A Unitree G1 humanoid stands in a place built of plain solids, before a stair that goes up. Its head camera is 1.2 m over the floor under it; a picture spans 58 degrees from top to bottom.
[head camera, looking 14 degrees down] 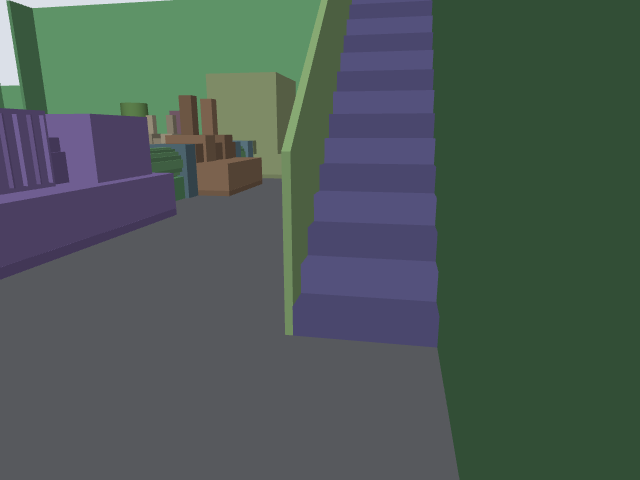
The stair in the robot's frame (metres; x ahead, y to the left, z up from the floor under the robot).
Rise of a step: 0.19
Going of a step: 0.22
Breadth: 0.85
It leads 10 degrees to the right of straight ahead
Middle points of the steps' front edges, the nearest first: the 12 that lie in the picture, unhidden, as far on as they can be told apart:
2.34 -0.26 0.19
2.55 -0.29 0.38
2.77 -0.33 0.58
2.99 -0.37 0.77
3.20 -0.41 0.96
3.42 -0.45 1.15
3.63 -0.49 1.35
3.85 -0.53 1.54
4.07 -0.57 1.73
4.28 -0.61 1.92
4.50 -0.65 2.11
4.72 -0.69 2.31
